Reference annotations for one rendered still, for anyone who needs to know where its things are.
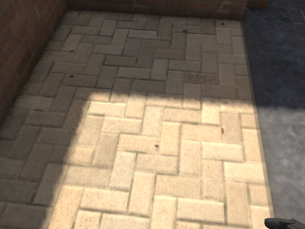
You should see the right robot hand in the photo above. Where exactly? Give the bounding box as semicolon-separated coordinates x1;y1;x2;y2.
264;218;305;229

